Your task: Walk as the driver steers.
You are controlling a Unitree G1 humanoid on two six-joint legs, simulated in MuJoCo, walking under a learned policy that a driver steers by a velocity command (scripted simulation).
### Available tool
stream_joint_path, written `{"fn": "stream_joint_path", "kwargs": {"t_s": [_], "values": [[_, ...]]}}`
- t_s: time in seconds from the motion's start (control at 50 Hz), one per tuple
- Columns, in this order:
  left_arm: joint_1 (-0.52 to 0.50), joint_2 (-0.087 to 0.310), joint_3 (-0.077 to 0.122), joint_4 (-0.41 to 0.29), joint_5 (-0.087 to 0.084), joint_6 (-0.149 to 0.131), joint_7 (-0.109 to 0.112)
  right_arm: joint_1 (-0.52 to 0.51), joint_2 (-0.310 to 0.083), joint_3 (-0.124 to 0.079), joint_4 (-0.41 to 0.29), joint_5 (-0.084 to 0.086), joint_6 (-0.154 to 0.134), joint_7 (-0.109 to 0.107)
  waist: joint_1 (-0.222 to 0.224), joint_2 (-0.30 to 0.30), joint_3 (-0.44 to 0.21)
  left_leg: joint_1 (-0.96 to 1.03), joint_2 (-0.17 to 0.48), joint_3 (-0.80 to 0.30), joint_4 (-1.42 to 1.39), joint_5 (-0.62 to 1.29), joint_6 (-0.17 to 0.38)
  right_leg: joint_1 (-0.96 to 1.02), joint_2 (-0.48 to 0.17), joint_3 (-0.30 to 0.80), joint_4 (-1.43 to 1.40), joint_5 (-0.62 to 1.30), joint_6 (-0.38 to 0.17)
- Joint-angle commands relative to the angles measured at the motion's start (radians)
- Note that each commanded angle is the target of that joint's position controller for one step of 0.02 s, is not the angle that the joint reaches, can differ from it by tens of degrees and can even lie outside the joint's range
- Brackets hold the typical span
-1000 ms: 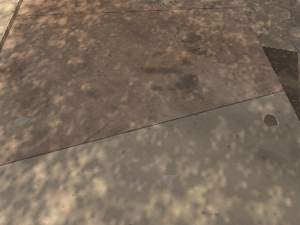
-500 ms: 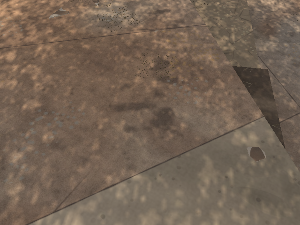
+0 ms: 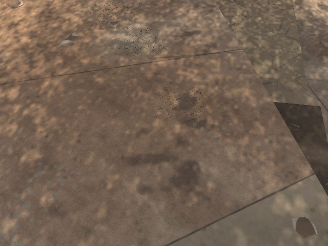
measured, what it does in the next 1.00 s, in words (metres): walks ahead, turning left: left foot, then right foot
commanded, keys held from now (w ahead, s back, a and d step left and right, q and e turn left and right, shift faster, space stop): w+q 0.58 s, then w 0.42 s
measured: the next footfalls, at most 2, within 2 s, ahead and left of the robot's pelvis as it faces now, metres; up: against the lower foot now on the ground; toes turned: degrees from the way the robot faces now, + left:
left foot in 0.38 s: +0.35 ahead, +0.17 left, +0.00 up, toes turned +15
right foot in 0.86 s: +0.68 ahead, +0.06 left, +0.00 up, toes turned +24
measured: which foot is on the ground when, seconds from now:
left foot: up 0.00-0.36, down 0.38-0.90, up 0.92-1.00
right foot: down 0.00-0.40, up 0.42-0.84, down 0.86-1.00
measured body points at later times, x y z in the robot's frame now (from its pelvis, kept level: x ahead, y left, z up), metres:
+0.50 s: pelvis +0.27 +0.08 -0.01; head +0.31 +0.09 +0.43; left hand +0.28 +0.37 -0.14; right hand +0.48 -0.15 -0.12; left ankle +0.31 +0.16 -0.74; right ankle +0.18 -0.10 -0.64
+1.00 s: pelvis +0.56 +0.10 -0.01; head +0.58 +0.10 +0.44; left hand +0.58 +0.41 -0.10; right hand +0.74 -0.11 -0.13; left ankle +0.41 +0.18 -0.65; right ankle +0.65 +0.04 -0.74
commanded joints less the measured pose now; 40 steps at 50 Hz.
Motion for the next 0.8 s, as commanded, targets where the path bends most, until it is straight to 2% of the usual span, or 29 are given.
{"fn": "stream_joint_path", "kwargs": {"t_s": [0.02, 0.08, 0.16, 0.22, 0.26, 0.28, 0.32, 0.34, 0.36, 0.38, 0.4, 0.42, 0.44, 0.46, 0.48, 0.5, 0.52, 0.54, 0.58, 0.62, 0.68, 0.74, 0.8], "values": [[-0.016, 0.120, 0.032, -0.035, 0.007, -0.031, 0.008, 0.043, -0.048, -0.019, -0.045, 0.000, 0.017, -0.006, -0.022, -0.114, -0.009, -0.123, 0.052, -0.077, -0.027, 0.112, -0.015, 0.073, -0.288, 0.200, -0.241, 0.168, -0.154], [0.008, 0.131, 0.036, -0.009, 0.010, -0.028, 0.023, -0.017, -0.044, -0.023, -0.066, -0.005, 0.014, -0.003, -0.008, -0.096, 0.010, -0.186, 0.032, -0.098, -0.157, 0.265, -0.024, 0.116, -0.279, 0.107, -0.252, 0.235, -0.133], [0.027, 0.148, 0.035, 0.012, 0.003, -0.021, 0.036, -0.137, -0.017, -0.012, -0.107, -0.010, 0.007, 0.018, 0.036, -0.088, 0.044, -0.154, 0.016, -0.019, -0.363, 0.418, -0.015, 0.147, -0.262, -0.004, -0.265, 0.250, -0.095], [0.088, 0.162, 0.040, 0.045, -0.004, -0.003, 0.042, -0.229, -0.001, -0.002, -0.159, -0.008, 0.006, 0.037, 0.075, -0.076, 0.078, -0.207, 0.010, 0.017, -0.449, 0.388, 0.003, 0.265, -0.298, -0.037, -0.234, 0.297, -0.090], [0.108, 0.170, 0.043, 0.057, -0.011, 0.016, 0.044, -0.272, -0.001, -0.001, -0.196, -0.007, 0.007, 0.052, 0.083, -0.078, 0.086, -0.237, 0.000, 0.050, -0.481, 0.312, 0.019, 0.346, -0.324, -0.053, -0.188, 0.369, -0.084], [0.106, 0.177, 0.045, 0.058, -0.014, 0.025, 0.047, -0.280, -0.004, -0.002, -0.212, -0.005, 0.007, 0.060, 0.077, -0.085, 0.083, -0.227, -0.011, 0.071, -0.493, 0.265, 0.031, 0.371, -0.333, -0.065, -0.155, 0.439, -0.077], [0.079, 0.205, 0.053, 0.046, -0.017, 0.040, 0.056, -0.244, -0.029, -0.015, -0.228, -0.004, 0.010, 0.069, 0.036, -0.124, 0.034, -0.112, -0.068, 0.134, -0.498, 0.165, 0.065, 0.388, -0.334, -0.099, -0.041, 0.757, -0.053], [0.068, 0.220, 0.057, 0.040, -0.018, 0.047, 0.063, -0.182, -0.052, -0.029, -0.222, -0.004, 0.014, 0.070, -0.004, -0.150, -0.013, -0.016, -0.107, 0.163, -0.491, 0.116, 0.086, 0.385, -0.330, -0.113, 0.062, 0.920, -0.042], [0.053, 0.228, 0.058, 0.035, -0.018, 0.054, 0.068, -0.058, -0.094, -0.052, -0.198, -0.002, 0.016, 0.066, -0.075, -0.149, -0.081, 0.155, -0.146, 0.171, -0.526, 0.125, 0.117, 0.342, -0.310, -0.129, 0.231, 0.978, -0.023], [0.040, 0.223, 0.053, 0.022, -0.020, 0.051, 0.072, 0.107, -0.160, -0.087, -0.161, -0.003, 0.021, 0.049, -0.162, -0.105, -0.165, 0.439, -0.134, 0.096, -0.594, 0.188, 0.163, 0.174, -0.269, -0.140, 0.476, 0.821, 0.016], [0.122, 0.099, 0.015, -0.022, 0.015, 0.027, 0.058, 0.176, -0.274, -0.113, -0.147, -0.005, 0.025, 0.027, -0.107, 0.137, -0.270, 0.832, 0.127, -0.347, -0.589, 0.206, 0.306, -0.252, -0.131, -0.122, 0.850, 0.044, 0.072], [0.107, 0.089, -0.001, -0.046, 0.001, -0.020, 0.038, 0.182, -0.258, -0.099, -0.173, -0.008, 0.014, 0.030, -0.097, 0.147, -0.419, 0.992, 0.273, -0.806, -0.767, 0.097, 0.441, -0.480, 0.011, 0.106, 1.051, -0.447, 0.085], [-0.019, 0.162, 0.021, -0.074, -0.041, -0.047, 0.023, 0.170, -0.186, -0.079, -0.168, -0.019, 0.009, 0.032, -0.141, 0.055, -0.322, 0.937, 0.232, -0.668, -0.802, 0.100, 0.370, -0.581, -0.057, 0.187, 1.066, -0.371, 0.060], [-0.061, 0.156, 0.016, -0.093, -0.048, -0.059, 0.021, 0.111, -0.150, -0.069, -0.172, -0.014, 0.004, 0.030, -0.108, 0.008, -0.198, 0.784, 0.190, -0.517, -0.807, 0.156, 0.326, -0.585, -0.100, 0.170, 0.986, -0.279, 0.044], [-0.062, 0.148, 0.018, -0.083, -0.027, -0.058, 0.029, 0.037, -0.122, -0.060, -0.188, -0.011, 0.004, 0.030, -0.057, -0.060, -0.118, 0.620, 0.143, -0.409, -0.821, 0.243, 0.292, -0.529, -0.138, 0.159, 0.893, -0.224, 0.050], [-0.049, 0.160, 0.029, -0.077, -0.009, -0.047, 0.034, -0.014, -0.093, -0.049, -0.206, -0.017, 0.005, 0.027, -0.019, -0.050, -0.079, 0.500, 0.110, -0.340, -0.844, 0.322, 0.276, -0.455, -0.163, 0.156, 0.826, -0.189, 0.061], [-0.030, 0.158, 0.032, -0.079, -0.003, -0.031, 0.033, -0.036, -0.087, -0.046, -0.220, -0.024, 0.006, 0.024, 0.007, -0.030, -0.068, 0.424, 0.088, -0.315, -0.870, 0.350, 0.274, -0.399, -0.171, 0.156, 0.795, -0.167, 0.073], [-0.017, 0.144, 0.032, -0.083, 0.002, -0.019, 0.034, -0.041, -0.096, -0.050, -0.224, -0.022, 0.003, 0.021, 0.019, -0.021, -0.064, 0.377, 0.077, -0.294, -0.885, 0.389, 0.279, -0.377, -0.170, 0.145, 0.758, -0.152, 0.090], [-0.040, 0.120, 0.027, -0.098, 0.009, -0.003, 0.039, -0.023, -0.123, -0.057, -0.220, -0.018, 0.000, 0.010, 0.021, -0.013, -0.049, 0.309, 0.054, -0.237, -0.899, 0.443, 0.279, -0.368, -0.160, 0.126, 0.665, -0.088, 0.122], [-0.106, 0.099, 0.017, -0.115, 0.009, -0.001, 0.039, 0.002, -0.128, -0.058, -0.208, -0.016, 0.001, -0.002, -0.004, 0.004, -0.032, 0.291, 0.027, -0.180, -0.902, 0.438, 0.250, -0.371, -0.149, 0.113, 0.511, 0.044, 0.138], [-0.210, 0.072, 0.002, -0.133, 0.001, -0.010, 0.026, 0.055, -0.119, -0.053, -0.182, -0.012, 0.005, -0.008, -0.061, 0.033, -0.029, 0.290, -0.002, -0.137, -0.890, 0.332, 0.201, -0.296, -0.112, 0.098, 0.285, 0.253, 0.132], [-0.277, 0.097, 0.006, -0.157, -0.013, -0.020, 0.012, 0.102, -0.130, -0.053, -0.154, -0.009, 0.005, -0.005, -0.092, 0.045, -0.004, 0.360, 0.049, -0.191, -0.866, 0.253, 0.197, -0.300, -0.099, 0.110, 0.198, 0.276, 0.109], [-0.282, 0.129, 0.016, -0.174, -0.012, -0.032, 0.000, 0.118, -0.134, -0.055, -0.138, -0.010, 0.011, -0.008, -0.081, 0.056, 0.009, 0.470, 0.108, -0.256, -0.804, 0.283, 0.181, -0.317, -0.092, 0.118, 0.141, 0.165, 0.063]]}}
Keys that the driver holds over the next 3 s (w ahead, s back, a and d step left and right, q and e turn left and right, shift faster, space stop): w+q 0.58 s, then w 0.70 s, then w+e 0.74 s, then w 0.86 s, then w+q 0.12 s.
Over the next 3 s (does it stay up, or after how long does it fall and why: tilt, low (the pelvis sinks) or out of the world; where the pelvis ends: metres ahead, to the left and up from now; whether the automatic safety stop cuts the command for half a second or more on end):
stays up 1.62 0.30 -0.02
